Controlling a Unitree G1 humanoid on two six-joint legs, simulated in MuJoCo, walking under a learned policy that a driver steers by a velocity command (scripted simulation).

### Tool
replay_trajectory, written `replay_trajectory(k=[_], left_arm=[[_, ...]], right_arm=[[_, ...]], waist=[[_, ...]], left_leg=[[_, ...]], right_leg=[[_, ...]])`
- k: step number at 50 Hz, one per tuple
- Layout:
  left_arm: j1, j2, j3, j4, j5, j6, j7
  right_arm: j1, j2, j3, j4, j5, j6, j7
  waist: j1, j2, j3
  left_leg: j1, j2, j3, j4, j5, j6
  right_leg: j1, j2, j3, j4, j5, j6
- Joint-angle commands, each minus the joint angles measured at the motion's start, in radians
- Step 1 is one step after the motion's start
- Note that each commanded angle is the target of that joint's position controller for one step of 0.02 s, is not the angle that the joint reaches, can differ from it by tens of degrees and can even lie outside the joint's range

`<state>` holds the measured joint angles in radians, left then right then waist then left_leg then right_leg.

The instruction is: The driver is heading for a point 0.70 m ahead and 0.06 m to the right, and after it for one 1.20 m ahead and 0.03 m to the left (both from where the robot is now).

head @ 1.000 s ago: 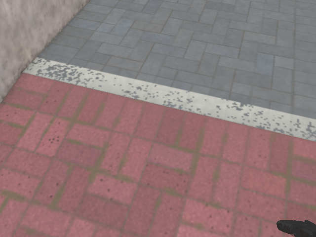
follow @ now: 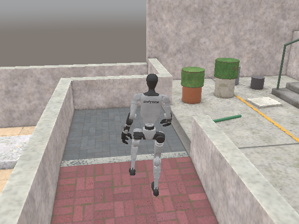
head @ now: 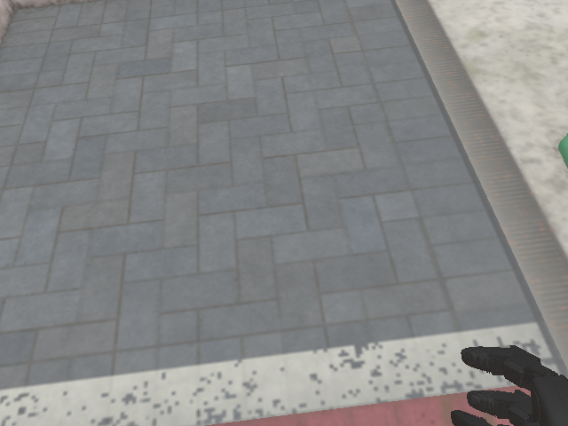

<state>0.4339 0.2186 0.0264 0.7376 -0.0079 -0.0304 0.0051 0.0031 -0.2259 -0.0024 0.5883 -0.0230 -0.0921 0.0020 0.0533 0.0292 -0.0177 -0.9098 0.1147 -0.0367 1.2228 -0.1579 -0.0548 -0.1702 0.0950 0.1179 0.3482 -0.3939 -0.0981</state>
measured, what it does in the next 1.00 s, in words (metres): climbs: left foot 0.05 m higher, then right foot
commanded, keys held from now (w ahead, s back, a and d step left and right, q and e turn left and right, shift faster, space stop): w+e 0.44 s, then w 0.16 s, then w+q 0.36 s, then q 0.04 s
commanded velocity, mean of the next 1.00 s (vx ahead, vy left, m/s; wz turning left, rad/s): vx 0.50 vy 0.00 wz -0.26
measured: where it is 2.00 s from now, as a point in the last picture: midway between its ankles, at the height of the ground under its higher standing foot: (419, 314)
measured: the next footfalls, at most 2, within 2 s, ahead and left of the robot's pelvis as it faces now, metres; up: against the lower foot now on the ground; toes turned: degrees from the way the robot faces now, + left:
left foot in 0.14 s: +0.29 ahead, +0.15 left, +0.05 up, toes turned -7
right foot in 0.58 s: +0.38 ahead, -0.20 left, +0.06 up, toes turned -25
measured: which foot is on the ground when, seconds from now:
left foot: up 0.00-0.12, down 0.14-0.58, up 0.60-1.00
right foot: down 0.00-0.16, up 0.18-0.56, down 0.58-1.00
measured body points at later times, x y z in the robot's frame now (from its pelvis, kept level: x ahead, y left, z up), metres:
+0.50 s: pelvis +0.26 -0.01 +0.04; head +0.27 -0.03 +0.49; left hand +0.53 +0.15 -0.02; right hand +0.22 -0.30 -0.09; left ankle +0.25 +0.15 -0.70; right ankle +0.33 -0.17 -0.64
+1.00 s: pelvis +0.50 -0.15 +0.05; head +0.53 -0.18 +0.50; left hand +0.59 +0.11 -0.07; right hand +0.66 -0.41 -0.05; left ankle +0.73 -0.07 -0.61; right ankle +0.34 -0.18 -0.69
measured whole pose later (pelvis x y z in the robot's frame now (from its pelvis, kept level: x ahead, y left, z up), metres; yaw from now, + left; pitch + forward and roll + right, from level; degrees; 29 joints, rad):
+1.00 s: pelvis +0.50 -0.15 +0.05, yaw -14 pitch +3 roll +1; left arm 0.39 0.22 0.03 0.81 0.01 -0.06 0.03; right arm 0.06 -0.22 -0.03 0.66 0.02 -0.03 0.06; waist 0.05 0.04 0.02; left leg -0.81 0.04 0.05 0.84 -0.05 0.05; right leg 0.10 -0.01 -0.20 0.20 -0.47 0.07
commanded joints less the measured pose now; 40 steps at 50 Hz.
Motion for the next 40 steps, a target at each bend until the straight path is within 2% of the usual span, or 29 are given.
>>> replay_trajectory(k=[1,3,4,6,7,8,9,10,11,12,13,14,15,17,21,23,26,27,28,29,30,31,32,33,34,35,37,38,40], left_arm=[[0.009,0.139,0.036,-0.067,-0.01,-0.005,0.022],[0.027,0.166,0.041,-0.062,-0.013,0.004,0.029],[0.016,0.176,0.042,-0.066,-0.016,0.009,0.031],[-0.053,0.189,0.038,-0.095,-0.018,0.008,0.032],[-0.118,0.169,0.028,-0.131,-0.007,0.0,0.03],[-0.09,0.105,0.006,-0.163,0.026,-0.013,0.034],[0.057,0.014,-0.014,-0.183,-0.016,-0.021,0.012],[-0.008,0.128,0.018,-0.148,-0.038,-0.011,-0.002],[-0.146,0.159,0.029,-0.187,-0.025,-0.006,-0.005],[-0.182,0.139,0.024,-0.204,-0.004,0.004,-0.006],[-0.173,0.122,0.027,-0.207,0.005,0.013,-0.01],[-0.126,0.102,0.027,-0.199,-0.009,0.025,-0.016],[-0.101,0.082,0.023,-0.186,-0.018,0.035,-0.018],[-0.136,0.074,0.018,-0.199,-0.017,0.044,-0.015],[-0.229,0.075,0.006,-0.238,-0.016,0.047,-0.029],[-0.278,0.086,0.008,-0.241,-0.012,0.046,-0.039],[-0.294,0.1,0.014,-0.237,-0.019,0.041,-0.044],[-0.239,0.107,0.023,-0.216,-0.016,0.036,-0.044],[-0.109,0.134,0.047,-0.171,-0.004,0.033,-0.039],[0.062,0.213,0.089,-0.112,-0.007,0.029,-0.035],[0.091,0.32,0.101,-0.124,-0.023,0.033,-0.021],[0.06,0.331,0.088,-0.186,-0.032,0.024,-0.028],[0.06,0.257,0.076,-0.17,-0.036,0.004,-0.04],[0.045,0.245,0.068,-0.137,-0.018,-0.013,-0.039],[-0.008,0.207,0.055,-0.121,-0.002,-0.024,-0.035],[-0.061,0.16,0.037,-0.118,0.016,-0.035,-0.031],[-0.095,0.102,0.018,-0.098,0.024,-0.05,-0.025],[-0.086,0.109,0.022,-0.084,0.02,-0.057,-0.024],[-0.084,0.126,0.029,-0.06,0.024,-0.066,-0.012]], right_arm=[[-0.165,0.001,0.009,-0.102,0.017,-0.009,-0.001],[-0.198,-0.022,0.0,-0.111,0.04,-0.013,0.01],[-0.164,-0.048,-0.013,-0.103,0.045,-0.015,0.013],[0.02,-0.128,-0.058,-0.062,0.042,-0.022,0.01],[0.186,-0.182,-0.082,-0.023,0.033,-0.023,0.004],[0.403,-0.261,-0.108,-0.004,0.012,-0.02,-0.002],[0.395,-0.295,-0.114,0.019,0.013,-0.004,0.002],[0.333,-0.196,-0.098,-0.006,0.034,0.005,-0.022],[0.285,-0.142,-0.082,0.017,0.036,0.009,-0.042],[0.253,-0.106,-0.065,0.035,0.026,0.011,-0.046],[0.219,-0.077,-0.058,0.053,0.009,0.005,-0.043],[0.189,-0.05,-0.051,0.063,0.002,-0.001,-0.039],[0.168,-0.039,-0.05,0.073,0.008,-0.006,-0.033],[0.173,-0.077,-0.063,0.096,0.013,-0.011,-0.03],[0.172,-0.188,-0.095,0.108,0.011,-0.008,-0.038],[0.178,-0.237,-0.109,0.108,0.016,-0.002,-0.03],[0.233,-0.263,-0.115,0.141,0.033,0.017,-0.009],[0.23,-0.263,-0.112,0.152,0.04,0.027,-0.005],[0.23,-0.249,-0.104,0.158,0.039,0.039,0.0],[0.253,-0.183,-0.079,0.156,0.018,0.042,0.001],[0.295,-0.062,-0.04,0.119,-0.024,0.037,0.007],[0.331,-0.069,-0.033,0.081,0.032,0.01,0.021],[0.14,-0.18,-0.061,0.059,0.089,-0.01,0.021],[0.062,-0.158,-0.056,0.03,0.099,-0.02,0.018],[0.081,-0.119,-0.043,0.044,0.07,-0.021,0.009],[0.125,-0.12,-0.048,0.058,0.051,-0.016,0.007],[0.19,-0.111,-0.058,0.084,0.067,0.015,0.015],[0.189,-0.089,-0.053,0.086,0.069,0.027,0.015],[0.162,-0.073,-0.053,0.073,0.056,0.044,0.011]], waist=[[0.011,-0.129,0.01],[0.016,-0.176,0.0],[-0.007,-0.203,-0.024],[-0.119,-0.256,-0.131],[-0.204,-0.217,-0.243],[-0.246,-0.022,-0.46],[-0.14,0.372,-0.578],[-0.166,0.23,-0.373],[-0.168,0.141,-0.151],[-0.119,0.044,-0.061],[-0.068,0.035,-0.012],[-0.023,0.066,0.005],[-0.009,0.081,0.021],[-0.01,0.075,0.053],[-0.02,0.093,0.03],[-0.044,0.069,0.02],[-0.059,0.057,0.075],[-0.024,0.042,0.073],[0.043,0.012,0.015],[0.107,-0.086,-0.075],[0.036,-0.366,-0.113],[0.013,-0.42,-0.297],[0.098,-0.168,-0.169],[0.083,-0.121,-0.058],[0.037,-0.077,-0.025],[-0.01,-0.092,-0.01],[-0.06,-0.105,-0.006],[-0.063,-0.079,0.004],[-0.07,-0.056,0.042]], left_leg=[[0.184,-0.08,0.102,-0.294,0.013,-0.036],[0.224,-0.119,0.117,-0.439,-0.062,-0.03],[0.277,-0.131,0.114,-0.481,-0.091,-0.016],[0.54,-0.185,0.132,-0.581,-0.1,0.044],[0.813,-0.116,0.055,-0.592,-0.059,0.103],[1.222,0.133,-0.251,-0.609,-0.158,0.214],[1.412,0.37,-0.891,-0.888,-0.51,0.386],[1.262,0.353,-0.929,-0.978,-0.809,0.368],[1.062,0.311,-0.725,-0.962,-0.702,0.322],[0.881,0.261,-0.516,-0.954,-0.489,0.276],[0.734,0.199,-0.359,-0.957,-0.34,0.235],[0.651,0.155,-0.231,-0.969,-0.264,0.204],[0.607,0.136,-0.13,-0.986,-0.204,0.195],[0.589,0.134,-0.017,-1.016,-0.142,0.205],[0.633,0.149,0.107,-1.049,-0.13,0.207],[0.646,0.149,0.151,-1.061,-0.156,0.205],[0.734,0.205,0.141,-1.051,-0.177,0.227],[0.741,0.204,0.165,-0.98,-0.1,0.222],[0.717,0.167,0.215,-0.791,0.09,0.206],[0.64,0.089,0.277,-0.466,0.194,0.165],[0.36,0.013,0.256,-0.071,-0.368,0.093],[0.1,-0.108,0.062,0.168,-0.475,0.062],[-0.035,-0.085,-0.004,0.284,-0.38,0.071],[-0.115,-0.042,-0.006,0.31,-0.307,0.091],[-0.065,0.008,-0.018,0.263,-0.209,0.091],[0.011,0.026,-0.036,0.221,-0.126,0.094],[0.062,0.008,-0.068,0.227,-0.076,0.093],[0.041,0.001,-0.076,0.216,-0.071,0.089],[0.001,-0.026,-0.097,0.154,0.0,0.073]], right_leg=[[-0.103,-0.156,0.15,-0.135,0.298,-0.136],[0.0,-0.203,0.193,-0.105,0.35,-0.142],[0.041,-0.232,0.221,-0.07,0.417,-0.131],[0.059,-0.231,0.225,0.093,0.784,-0.079],[-0.047,-0.175,0.168,0.299,0.893,-0.027],[-0.278,-0.098,0.115,0.615,0.503,0.013],[-0.587,0.024,0.108,0.896,-0.198,0.068],[-0.715,-0.051,0.079,1.082,-0.118,0.092],[-0.769,-0.088,0.012,1.164,-0.028,0.091],[-0.707,-0.134,-0.02,1.162,0.032,0.084],[-0.62,-0.161,-0.011,1.127,0.07,0.077],[-0.546,-0.176,-0.001,1.108,0.078,0.078],[-0.513,-0.172,-0.019,1.092,0.08,0.085],[-0.53,-0.183,-0.042,1.03,0.108,0.11],[-0.462,-0.228,-0.08,0.73,0.144,0.136],[-0.358,-0.218,-0.144,0.584,0.122,0.124],[-0.315,-0.191,-0.206,0.43,0.027,0.083],[-0.238,-0.156,-0.241,0.353,0.047,0.061],[-0.065,-0.088,-0.289,0.289,0.073,0.034],[0.152,-0.054,-0.244,0.262,0.096,0.012],[0.294,-0.279,0.139,0.212,0.1,-0.06],[0.445,-0.48,0.687,-0.067,-0.309,-0.25],[0.373,-0.501,0.717,-0.19,-0.462,-0.229],[0.303,-0.49,0.591,-0.148,-0.367,-0.201],[0.196,-0.464,0.443,-0.106,-0.165,-0.164],[0.101,-0.42,0.313,-0.093,-0.004,-0.137],[0.043,-0.389,0.145,-0.121,0.137,-0.093],[0.037,-0.382,0.083,-0.135,0.192,-0.086],[0.026,-0.367,-0.03,-0.172,0.298,-0.066]])
Velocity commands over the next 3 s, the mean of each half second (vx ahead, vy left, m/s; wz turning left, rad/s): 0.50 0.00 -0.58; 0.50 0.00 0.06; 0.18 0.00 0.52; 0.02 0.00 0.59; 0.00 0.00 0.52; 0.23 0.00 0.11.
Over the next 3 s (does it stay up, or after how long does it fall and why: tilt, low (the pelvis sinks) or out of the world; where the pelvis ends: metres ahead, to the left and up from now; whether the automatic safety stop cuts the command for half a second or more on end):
stays up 0.78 -0.14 0.08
